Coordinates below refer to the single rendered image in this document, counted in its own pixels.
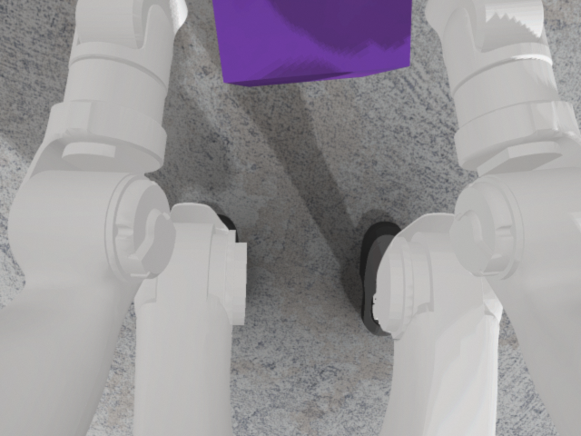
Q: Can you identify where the carton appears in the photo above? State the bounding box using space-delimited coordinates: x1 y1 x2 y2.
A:
212 0 412 87

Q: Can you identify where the right robot shin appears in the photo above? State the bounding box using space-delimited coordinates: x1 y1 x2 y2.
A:
372 213 503 329

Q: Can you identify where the robot right foot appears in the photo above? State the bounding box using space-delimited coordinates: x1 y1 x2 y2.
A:
359 222 401 336

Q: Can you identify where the right robot upper arm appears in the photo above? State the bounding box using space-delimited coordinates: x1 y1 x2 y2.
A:
449 167 581 436

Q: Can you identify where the left robot upper arm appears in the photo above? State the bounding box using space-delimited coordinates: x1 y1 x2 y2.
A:
0 170 176 436

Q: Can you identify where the right robot forearm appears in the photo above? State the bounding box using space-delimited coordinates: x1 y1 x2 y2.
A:
425 0 581 177

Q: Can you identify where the left robot forearm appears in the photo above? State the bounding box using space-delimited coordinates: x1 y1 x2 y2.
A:
7 0 188 251

